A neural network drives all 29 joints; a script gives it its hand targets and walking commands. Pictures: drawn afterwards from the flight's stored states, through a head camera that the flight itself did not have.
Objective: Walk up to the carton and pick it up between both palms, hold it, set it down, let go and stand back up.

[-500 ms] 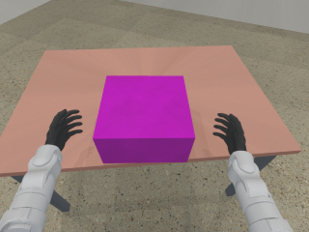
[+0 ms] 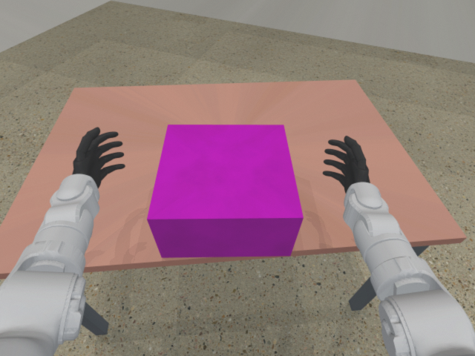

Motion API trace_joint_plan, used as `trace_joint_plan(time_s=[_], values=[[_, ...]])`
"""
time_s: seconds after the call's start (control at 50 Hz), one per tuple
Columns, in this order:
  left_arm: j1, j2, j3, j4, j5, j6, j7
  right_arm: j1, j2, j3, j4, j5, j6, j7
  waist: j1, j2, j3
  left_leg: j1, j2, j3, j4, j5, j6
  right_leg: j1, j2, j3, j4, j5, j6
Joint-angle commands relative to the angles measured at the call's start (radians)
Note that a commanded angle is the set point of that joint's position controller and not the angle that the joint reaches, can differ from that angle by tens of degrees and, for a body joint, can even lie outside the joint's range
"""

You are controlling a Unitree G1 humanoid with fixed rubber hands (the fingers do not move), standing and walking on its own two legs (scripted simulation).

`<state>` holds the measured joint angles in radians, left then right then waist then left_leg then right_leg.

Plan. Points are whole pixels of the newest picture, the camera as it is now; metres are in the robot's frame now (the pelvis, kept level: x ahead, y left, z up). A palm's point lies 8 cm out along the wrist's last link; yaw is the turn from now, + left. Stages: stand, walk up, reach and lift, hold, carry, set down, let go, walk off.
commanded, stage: reach and lift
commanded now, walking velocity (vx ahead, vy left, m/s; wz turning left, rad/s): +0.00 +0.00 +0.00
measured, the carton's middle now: (226, 187) +0.50 +0.05 -0.06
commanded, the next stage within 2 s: none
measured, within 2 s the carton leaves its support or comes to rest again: neither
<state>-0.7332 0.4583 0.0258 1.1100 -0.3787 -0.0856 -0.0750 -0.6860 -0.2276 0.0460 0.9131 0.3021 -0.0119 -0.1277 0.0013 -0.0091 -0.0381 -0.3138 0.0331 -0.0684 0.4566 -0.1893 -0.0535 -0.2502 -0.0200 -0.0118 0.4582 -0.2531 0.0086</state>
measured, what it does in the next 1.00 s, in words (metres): stands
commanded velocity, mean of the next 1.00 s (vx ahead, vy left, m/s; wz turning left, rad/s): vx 0.00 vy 0.00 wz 0.00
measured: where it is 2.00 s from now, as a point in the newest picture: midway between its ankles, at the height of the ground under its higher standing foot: outside the picture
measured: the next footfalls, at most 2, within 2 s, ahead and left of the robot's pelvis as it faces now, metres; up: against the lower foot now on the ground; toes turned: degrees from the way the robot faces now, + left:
none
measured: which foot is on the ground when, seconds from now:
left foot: down 0.00-1.00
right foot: down 0.00-1.00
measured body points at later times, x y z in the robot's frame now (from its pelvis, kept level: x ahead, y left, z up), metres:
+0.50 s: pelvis +0.01 +0.01 +0.00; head +0.06 +0.02 +0.44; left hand +0.44 +0.29 +0.08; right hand +0.45 -0.20 +0.08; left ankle +0.03 +0.15 -0.74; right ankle -0.01 -0.13 -0.74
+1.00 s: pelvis -0.01 +0.03 -0.03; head +0.11 +0.04 +0.40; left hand +0.44 +0.27 -0.02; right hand +0.44 -0.19 -0.01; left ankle +0.03 +0.15 -0.74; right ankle -0.01 -0.13 -0.74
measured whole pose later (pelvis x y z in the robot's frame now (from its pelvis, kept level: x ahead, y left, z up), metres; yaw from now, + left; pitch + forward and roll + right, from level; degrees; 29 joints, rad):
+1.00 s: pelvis -0.01 +0.03 -0.03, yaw -2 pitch +28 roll -3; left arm -0.91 0.39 -0.11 1.45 -0.42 -0.44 -0.03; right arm -0.89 -0.30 0.12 1.34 0.42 -0.37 0.01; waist 0.00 0.02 -0.24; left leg -0.97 0.04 -0.07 0.69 -0.21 -0.03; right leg -0.86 -0.01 -0.01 0.60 -0.23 0.03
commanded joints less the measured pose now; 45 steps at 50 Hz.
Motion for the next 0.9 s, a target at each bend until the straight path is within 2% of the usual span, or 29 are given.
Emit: trace_joint_plan(time_s=[0.0, 0.02, 0.04, 0.08, 0.1, 0.14, 0.16, 0.22, 0.28, 0.34, 0.36, 0.38, 0.4, 0.42, 0.46, 0.5, 0.54, 0.56, 0.58, 0.64, 0.66, 0.68, 0.72, 0.76, 0.78, 0.8, 0.82, 0.84, 0.88], values=[[-0.535, 0.189, -0.086, -0.066, -0.037, -0.089, 0.008, -0.498, -0.322, -0.029, -0.016, 0.085, -0.087, 0.024, -0.059, 0.045, -0.552, 0.174, -0.047, 0.083, 0.040, 0.308, -0.003, -0.069, 0.054, -0.035, -0.059, 0.296, 0.009], [-0.553, 0.172, -0.125, -0.059, -0.047, -0.100, 0.008, -0.485, -0.313, -0.036, 0.002, 0.085, -0.092, 0.022, -0.092, 0.063, -0.556, 0.166, -0.051, 0.080, 0.044, 0.319, -0.007, -0.076, 0.051, -0.042, -0.063, 0.311, 0.005], [-0.585, 0.176, -0.127, -0.002, -0.054, -0.104, 0.005, -0.507, -0.310, -0.025, 0.061, 0.088, -0.087, 0.028, -0.090, 0.062, -0.522, 0.166, -0.044, 0.081, 0.042, 0.303, -0.006, -0.095, 0.050, -0.046, -0.065, 0.289, 0.004], [-0.600, 0.171, -0.143, -0.016, -0.072, -0.109, 0.016, -0.565, -0.344, 0.012, 0.034, 0.145, -0.104, 0.046, -0.049, 0.073, -0.588, 0.190, -0.040, 0.086, 0.057, 0.333, -0.013, -0.133, 0.058, -0.052, -0.051, 0.270, 0.001], [-0.622, 0.159, -0.151, 0.058, -0.069, -0.102, 0.017, -0.584, -0.333, 0.038, 0.103, 0.160, -0.098, 0.053, -0.041, 0.060, -0.514, 0.167, -0.038, 0.082, 0.052, 0.324, -0.008, -0.145, 0.055, -0.047, -0.053, 0.258, 0.002], [-0.651, 0.190, -0.135, 0.004, -0.069, -0.107, 0.015, -0.606, -0.339, 0.049, 0.080, 0.160, -0.111, 0.054, -0.037, 0.056, -0.616, 0.183, -0.041, 0.086, 0.070, 0.356, -0.005, -0.118, 0.057, -0.043, -0.052, 0.313, 0.007], [-0.646, 0.191, -0.134, 0.047, -0.081, -0.108, 0.016, -0.612, -0.340, 0.067, 0.107, 0.175, -0.108, 0.059, -0.029, 0.030, -0.583, 0.159, -0.039, 0.089, 0.062, 0.363, 0.004, -0.126, 0.054, -0.043, -0.049, 0.317, 0.010], [-0.689, 0.188, -0.162, 0.023, -0.090, -0.117, 0.024, -0.646, -0.345, 0.054, 0.128, 0.182, -0.109, 0.073, -0.030, 0.059, -0.655, 0.159, -0.036, 0.086, 0.065, 0.351, 0.002, -0.164, 0.057, -0.052, -0.048, 0.279, -0.004], [-0.661, 0.183, -0.144, 0.076, -0.066, -0.123, 0.022, -0.626, -0.334, 0.066, 0.134, 0.170, -0.137, 0.071, -0.019, 0.039, -0.685, 0.161, -0.034, 0.090, 0.091, 0.435, 0.004, -0.177, 0.062, -0.052, -0.029, 0.385, 0.011], [-0.627, 0.125, -0.184, 0.115, -0.055, -0.132, 0.008, -0.586, -0.327, 0.065, 0.262, 0.175, -0.149, 0.077, -0.051, 0.077, -0.619, 0.188, -0.026, 0.080, 0.096, 0.454, -0.015, -0.228, 0.062, -0.063, -0.040, 0.351, 0.003], [-0.624, 0.147, -0.154, 0.096, -0.046, -0.143, 0.014, -0.573, -0.340, 0.087, 0.261, 0.191, -0.158, 0.086, -0.017, 0.075, -0.636, 0.186, -0.022, 0.081, 0.101, 0.474, -0.017, -0.235, 0.064, -0.065, -0.037, 0.334, 0.002], [-0.640, 0.128, -0.166, 0.055, -0.045, -0.163, 0.019, -0.588, -0.335, 0.075, 0.252, 0.187, -0.177, 0.090, -0.021, 0.114, -0.683, 0.189, -0.019, 0.080, 0.114, 0.497, -0.026, -0.261, 0.061, -0.060, -0.027, 0.341, 0.002], [-0.638, 0.129, -0.174, 0.090, -0.043, -0.163, 0.014, -0.592, -0.336, 0.080, 0.254, 0.180, -0.184, 0.088, -0.032, 0.077, -0.655, 0.175, -0.024, 0.084, 0.115, 0.473, -0.018, -0.253, 0.062, -0.067, -0.021, 0.337, 0.008], [-0.626, 0.145, -0.158, 0.094, -0.050, -0.186, 0.014, -0.597, -0.319, 0.097, 0.200, 0.184, -0.201, 0.087, -0.010, 0.076, -0.705, 0.140, -0.024, 0.088, 0.128, 0.483, -0.012, -0.247, 0.053, -0.058, -0.001, 0.383, 0.013], [-0.640, 0.134, -0.158, 0.143, -0.056, -0.209, 0.012, -0.603, -0.311, 0.095, 0.210, 0.176, -0.219, 0.093, -0.010, 0.054, -0.771, 0.102, -0.026, 0.092, 0.158, 0.488, -0.010, -0.261, 0.057, -0.063, 0.027, 0.392, 0.018], [-0.610, 0.103, -0.187, 0.200, -0.057, -0.233, 0.012, -0.553, -0.299, 0.102, 0.297, 0.184, -0.235, 0.104, -0.017, 0.076, -0.727, 0.106, -0.019, 0.080, 0.172, 0.478, -0.019, -0.357, 0.063, -0.079, 0.038, 0.330, 0.013], [-0.630, 0.108, -0.175, 0.188, -0.067, -0.262, 0.009, -0.582, -0.290, 0.114, 0.251, 0.185, -0.262, 0.105, -0.005, 0.050, -0.749, 0.071, -0.021, 0.083, 0.179, 0.467, -0.010, -0.329, 0.055, -0.067, 0.046, 0.346, 0.017], [-0.638, 0.098, -0.196, 0.210, -0.072, -0.277, 0.010, -0.590, -0.295, 0.101, 0.276, 0.187, -0.273, 0.103, -0.030, 0.064, -0.763, 0.051, -0.022, 0.080, 0.184, 0.440, -0.012, -0.344, 0.057, -0.073, 0.059, 0.338, 0.016], [-0.602, 0.091, -0.192, 0.260, -0.067, -0.291, 0.011, -0.563, -0.279, 0.122, 0.288, 0.185, -0.283, 0.109, -0.007, 0.044, -0.775, 0.044, -0.015, 0.081, 0.190, 0.441, -0.010, -0.368, 0.056, -0.076, 0.066, 0.324, 0.015], [-0.611, 0.093, -0.184, 0.258, -0.081, -0.340, 0.014, -0.556, -0.303, 0.102, 0.306, 0.172, -0.319, 0.114, -0.019, 0.034, -0.818, 0.015, -0.016, 0.084, 0.214, 0.465, -0.010, -0.398, 0.055, -0.080, 0.100, 0.340, 0.029], [-0.632, 0.069, -0.220, 0.249, -0.087, -0.351, 0.016, -0.581, -0.306, 0.097, 0.332, 0.170, -0.329, 0.120, -0.034, 0.068, -0.844, 0.035, -0.011, 0.074, 0.228, 0.442, -0.018, -0.475, 0.058, -0.095, 0.110, 0.289, 0.023], [-0.643, 0.076, -0.214, 0.263, -0.090, -0.364, 0.019, -0.586, -0.290, 0.112, 0.309, 0.174, -0.335, 0.127, -0.011, 0.049, -0.855, 0.003, -0.012, 0.082, 0.240, 0.416, -0.011, -0.492, 0.051, -0.094, 0.116, 0.250, 0.023], [-0.666, 0.061, -0.222, 0.238, -0.079, -0.388, 0.032, -0.570, -0.278, 0.094, 0.339, 0.173, -0.355, 0.137, -0.014, 0.095, -0.919, 0.005, -0.012, 0.080, 0.258, 0.429, -0.022, -0.535, 0.052, -0.100, 0.124, 0.227, 0.012], [-0.635, 0.064, -0.208, 0.279, -0.081, -0.398, 0.035, -0.562, -0.282, 0.094, 0.340, 0.167, -0.380, 0.138, -0.005, 0.074, -0.921, -0.008, -0.010, 0.078, 0.277, 0.463, -0.028, -0.558, 0.056, -0.101, 0.143, 0.252, 0.019], [-0.615, 0.053, -0.218, 0.270, -0.071, -0.403, 0.031, -0.537, -0.293, 0.076, 0.393, 0.163, -0.387, 0.139, -0.032, 0.091, -0.912, 0.001, -0.010, 0.077, 0.279, 0.444, -0.030, -0.591, 0.059, -0.108, 0.149, 0.231, 0.019], [-0.646, 0.081, -0.203, 0.245, -0.077, -0.417, 0.038, -0.579, -0.307, 0.083, 0.329, 0.173, -0.390, 0.142, -0.005, 0.086, -0.938, -0.018, -0.010, 0.076, 0.281, 0.443, -0.029, -0.577, 0.056, -0.103, 0.159, 0.213, 0.022], [-0.681, 0.063, -0.231, 0.241, -0.083, -0.425, 0.045, -0.599, -0.308, 0.066, 0.339, 0.170, -0.402, 0.144, -0.020, 0.124, -0.941, -0.012, -0.010, 0.074, 0.280, 0.399, -0.033, -0.637, 0.058, -0.112, 0.164, 0.154, 0.018], [-0.656, 0.060, -0.223, 0.256, -0.081, -0.423, 0.048, -0.601, -0.307, 0.076, 0.315, 0.176, -0.398, 0.150, 0.007, 0.103, -0.961, -0.021, -0.007, 0.078, 0.282, 0.389, -0.028, -0.634, 0.058, -0.111, 0.164, 0.143, 0.017], [-0.649, 0.038, -0.223, 0.185, -0.065, -0.431, 0.062, -0.593, -0.316, 0.041, 0.333, 0.162, -0.413, 0.151, -0.005, 0.148, -1.023, 0.044, 0.004, 0.073, 0.294, 0.448, -0.048, -0.673, 0.072, -0.119, 0.169, 0.157, 0.010]])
